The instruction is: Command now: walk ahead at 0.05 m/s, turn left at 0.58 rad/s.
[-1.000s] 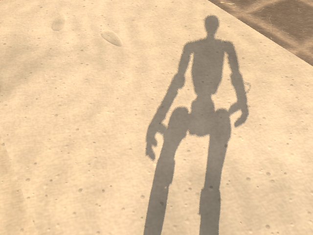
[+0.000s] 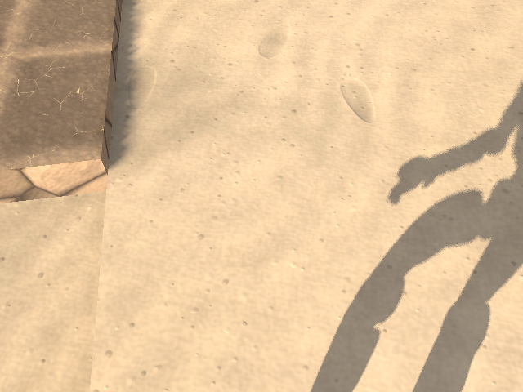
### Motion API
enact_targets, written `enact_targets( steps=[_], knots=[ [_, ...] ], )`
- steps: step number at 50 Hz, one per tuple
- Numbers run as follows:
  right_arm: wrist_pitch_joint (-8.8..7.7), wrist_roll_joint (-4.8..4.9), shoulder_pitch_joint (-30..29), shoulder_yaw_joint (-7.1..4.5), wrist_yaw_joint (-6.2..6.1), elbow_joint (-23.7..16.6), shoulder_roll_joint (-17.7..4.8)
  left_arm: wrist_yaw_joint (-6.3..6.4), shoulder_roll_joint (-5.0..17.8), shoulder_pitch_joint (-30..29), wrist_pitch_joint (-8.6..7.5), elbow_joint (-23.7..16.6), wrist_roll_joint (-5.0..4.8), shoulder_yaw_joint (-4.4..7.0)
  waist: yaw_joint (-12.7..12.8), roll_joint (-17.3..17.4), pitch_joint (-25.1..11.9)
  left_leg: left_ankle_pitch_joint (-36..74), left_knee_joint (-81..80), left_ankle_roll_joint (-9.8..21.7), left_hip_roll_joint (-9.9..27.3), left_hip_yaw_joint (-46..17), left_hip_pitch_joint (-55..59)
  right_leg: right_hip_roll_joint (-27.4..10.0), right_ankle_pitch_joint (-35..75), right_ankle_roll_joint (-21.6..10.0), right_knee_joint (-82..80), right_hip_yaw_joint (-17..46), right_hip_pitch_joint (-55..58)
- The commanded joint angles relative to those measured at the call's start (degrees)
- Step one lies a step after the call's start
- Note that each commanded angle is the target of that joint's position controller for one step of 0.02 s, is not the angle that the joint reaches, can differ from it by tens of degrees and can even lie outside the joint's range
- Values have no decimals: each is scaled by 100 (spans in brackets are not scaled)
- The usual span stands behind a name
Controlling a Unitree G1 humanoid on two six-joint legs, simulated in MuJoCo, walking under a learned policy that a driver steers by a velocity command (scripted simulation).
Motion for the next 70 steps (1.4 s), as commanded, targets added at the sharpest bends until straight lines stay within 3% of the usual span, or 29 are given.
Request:
enact_targets(
  steps=[1,6,7,8,9,10,13,20,25,28,29,30,31,32,33,36,38,40,46,50,55,57,58,59,60,61,64,67,70],
  knots=[
    [-36,-6,234,-47,81,-383,-279,32,999,-339,-35,-401,-48,291,-84,-1077,-1088,213,-691,124,94,171,746,-1485,586,-1230,-871,951,755],
    [11,-42,661,-162,210,-244,-391,18,1055,-160,44,-203,-221,347,-302,-940,-967,800,-2667,702,-245,528,1973,-1398,-337,-660,-197,506,438],
    [6,-76,818,-230,190,-232,-586,-3,860,68,76,-85,-222,325,-294,-299,-726,1208,-3392,989,60,-161,2389,-1075,-1060,-170,645,75,-195],
    [-1,-84,754,-368,88,-398,-1284,-64,520,198,63,-286,28,226,-2,1659,-550,2641,-3730,1721,1653,-2375,2970,-159,-2818,503,2541,-615,-1797],
    [-118,-325,811,-370,122,-524,-1404,-7,828,-653,-1,-554,18,333,-550,1511,-605,2256,-4235,2442,2067,-3169,2198,209,-3206,486,3527,411,-2194],
    [-236,-391,464,-313,129,-553,-1235,27,977,-771,0,-548,-88,393,-355,984,-434,1690,-4305,2184,1730,-2686,1990,86,-2637,381,4006,705,-2155],
    [-313,-76,-344,-156,56,-682,-739,112,924,-207,86,-210,-8,450,36,637,-554,1767,-4025,1512,1024,-1806,1817,37,-1470,454,4273,734,-1848],
    [-231,-87,24,-157,-65,-629,-702,-14,649,-398,-25,-307,-112,285,-176,759,-868,2098,-3710,1564,810,-1891,2410,174,-1206,611,2757,741,-1370],
    [-156,-124,26,-136,28,-595,-709,-157,710,-307,-64,-287,-181,239,-314,874,-806,2346,-3559,1745,908,-2281,2064,188,-1765,497,1765,586,-341],
    [-133,-23,-212,-67,50,-576,-564,-245,607,46,-124,-197,-168,209,-47,761,-802,2605,-3304,1537,695,-2320,1952,208,-932,314,203,489,521],
    [-148,-6,-117,-52,42,-536,-490,-265,656,172,-148,-166,-95,214,-9,589,-820,2243,-3222,1299,523,-2221,1720,69,-201,196,-304,582,1044],
    [-187,-98,82,-8,36,-525,-308,-256,962,290,-155,-215,42,258,-137,-91,-946,1381,-2648,934,147,-1813,1298,-686,767,-66,-376,1244,1585],
    [-256,-118,272,-6,65,-562,-228,-252,1187,24,-134,-177,110,283,-524,-1285,-748,98,-2347,593,-545,-918,860,-1305,1383,-726,-391,1958,1332],
    [-293,-207,57,-55,57,-561,-452,-240,825,-190,-155,-288,108,190,-340,-1430,-715,-321,-2157,351,-400,-756,1080,-1648,1136,-1182,-643,2321,924],
    [-295,-174,-91,-115,60,-527,-558,-221,708,-389,-170,-333,64,149,-313,-1271,-634,-144,-2055,267,-314,-656,1193,-1463,863,-1124,-608,2139,924],
    [-231,-188,-252,-58,78,-456,-194,-166,797,-331,-175,-269,-80,152,-239,-1078,-578,786,-2686,193,-188,-540,1539,-983,532,-691,-381,1662,1015],
    [-214,-176,-193,-24,119,-422,-95,-189,681,-147,-172,-234,-48,106,-212,-905,-569,1419,-2964,241,-126,-535,1935,-708,111,-448,-285,1426,877],
    [-211,-159,-143,-86,115,-345,-331,-245,639,105,-194,-259,-17,76,6,-384,-512,1592,-2854,390,-89,-644,2011,-406,-541,-225,-313,1185,675],
    [-323,-184,-25,-71,96,-251,-150,-225,564,-5,-150,-274,-39,52,-59,6,-325,1349,-3163,420,-32,-785,1752,-200,-1068,-101,-28,856,705],
    [-388,-128,214,-82,37,-216,-183,-172,721,196,-98,-219,-119,109,-32,-201,16,-1192,-2993,586,-288,-500,1095,-173,-3438,-349,-210,1021,458],
    [-723,16,406,-34,134,-190,72,-194,927,472,-224,-80,-211,178,-95,-973,200,-227,-2029,654,-317,149,912,-1145,-4189,-960,-927,2362,466],
    [-791,24,747,-47,184,-76,80,-235,849,178,-226,-156,-257,140,-318,-942,315,-205,-2428,831,-283,142,1644,-942,-3869,-826,-783,1991,-135],
    [-827,1,1009,-72,201,14,-4,-251,700,9,-246,-236,-279,89,-417,-655,366,-496,-2883,962,-150,-246,1998,-556,-3471,-609,-278,1469,-478],
    [-873,-3,1341,-127,204,92,-237,-254,453,-154,-319,-347,-292,14,-489,133,380,-1142,-3554,1239,305,-1278,2356,15,-2767,-272,860,704,-967],
    [-899,1,1764,-238,260,154,-678,-244,386,-279,-445,-486,-297,14,-569,1305,291,-1414,-4401,1786,1193,-3063,2977,433,-2138,-8,2334,107,-1704],
    [-927,-33,2015,-240,284,156,-723,-242,679,-508,-536,-596,-323,91,-738,1456,394,-824,-4726,2255,1756,-4157,3382,345,-2865,-52,3355,581,-2620],
    [-919,-76,1777,-137,219,108,-473,-347,606,-277,-627,-452,-304,94,-463,323,36,298,-4436,1960,1611,-3103,3996,-215,-1882,-302,4121,767,-3317],
    [-777,-55,1446,-19,172,115,-209,-506,418,-461,-582,-382,-232,21,-392,420,76,1443,-4750,1571,1050,-1634,3312,-264,-1016,-101,2845,393,-2403],
    [-775,-27,1426,-93,131,204,-517,-579,288,-735,-520,-401,-232,-74,-482,522,89,1671,-4888,1416,857,-792,2745,-96,-227,71,1631,143,-1396]
  ],
)
Keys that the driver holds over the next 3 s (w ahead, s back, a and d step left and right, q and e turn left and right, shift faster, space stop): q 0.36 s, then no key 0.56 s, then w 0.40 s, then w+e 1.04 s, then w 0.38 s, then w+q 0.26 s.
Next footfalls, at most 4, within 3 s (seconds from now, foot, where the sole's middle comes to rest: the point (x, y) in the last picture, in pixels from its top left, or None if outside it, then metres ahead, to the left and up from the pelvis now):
0.14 left None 0.01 0.15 -0.77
0.60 right None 0.07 -0.09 -0.77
1.56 right None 0.36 -0.02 -0.77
2.10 left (217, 315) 0.65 0.18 -0.77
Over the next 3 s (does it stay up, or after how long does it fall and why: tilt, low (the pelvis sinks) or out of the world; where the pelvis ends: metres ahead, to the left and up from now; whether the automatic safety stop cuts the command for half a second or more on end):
stays up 0.93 -0.08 0.01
